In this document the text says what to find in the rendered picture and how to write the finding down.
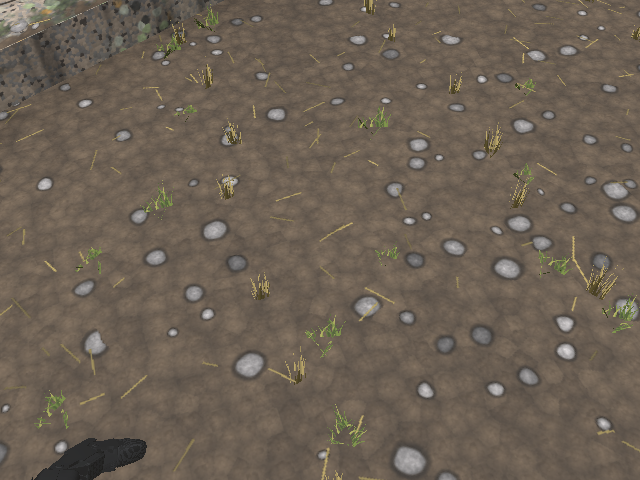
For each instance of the robot left hand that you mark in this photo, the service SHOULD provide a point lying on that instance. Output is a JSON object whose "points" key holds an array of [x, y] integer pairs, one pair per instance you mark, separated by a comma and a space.
{"points": [[90, 458]]}

